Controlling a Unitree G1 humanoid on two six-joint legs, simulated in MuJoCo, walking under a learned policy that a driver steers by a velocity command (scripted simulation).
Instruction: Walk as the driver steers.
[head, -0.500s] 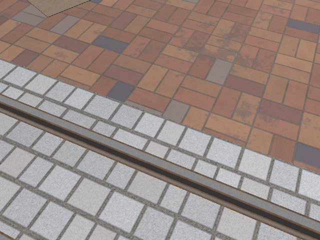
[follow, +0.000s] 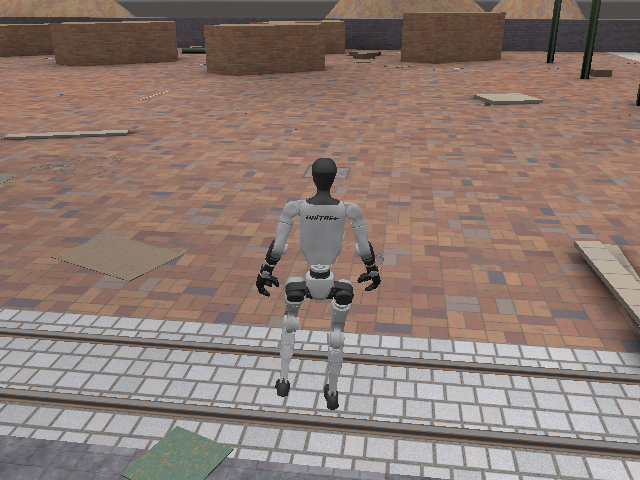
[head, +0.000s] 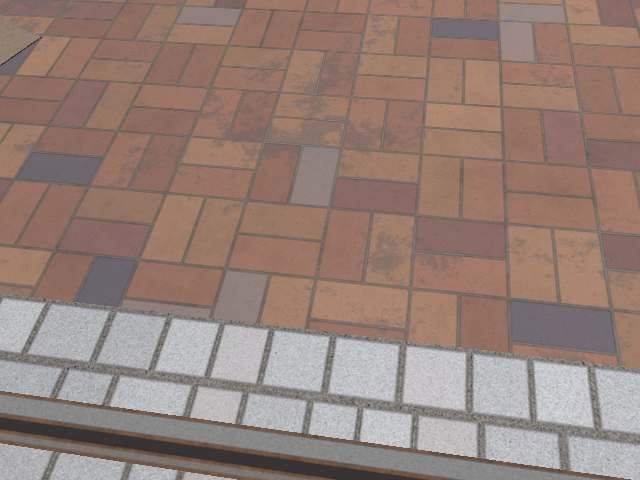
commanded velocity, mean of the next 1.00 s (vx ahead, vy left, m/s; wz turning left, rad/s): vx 0.26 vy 0.00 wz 0.34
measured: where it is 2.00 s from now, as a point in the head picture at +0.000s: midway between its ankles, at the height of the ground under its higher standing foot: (274, 477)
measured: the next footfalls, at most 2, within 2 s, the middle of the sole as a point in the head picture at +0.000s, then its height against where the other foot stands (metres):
left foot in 0.34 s outside the picture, level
right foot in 0.84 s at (367, 432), level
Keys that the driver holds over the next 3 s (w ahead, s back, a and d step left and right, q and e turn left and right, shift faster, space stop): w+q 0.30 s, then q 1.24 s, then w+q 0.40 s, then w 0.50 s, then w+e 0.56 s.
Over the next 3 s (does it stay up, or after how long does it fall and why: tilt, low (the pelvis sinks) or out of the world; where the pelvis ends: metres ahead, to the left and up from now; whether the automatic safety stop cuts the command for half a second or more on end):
stays up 0.71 0.67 0.00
